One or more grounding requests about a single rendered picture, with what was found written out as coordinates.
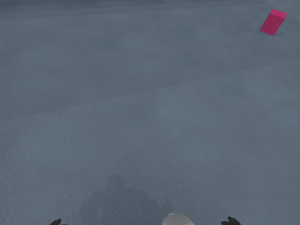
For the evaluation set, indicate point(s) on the carton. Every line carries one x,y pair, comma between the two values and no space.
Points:
273,22

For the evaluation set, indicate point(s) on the right robot thigh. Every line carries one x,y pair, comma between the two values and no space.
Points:
176,219

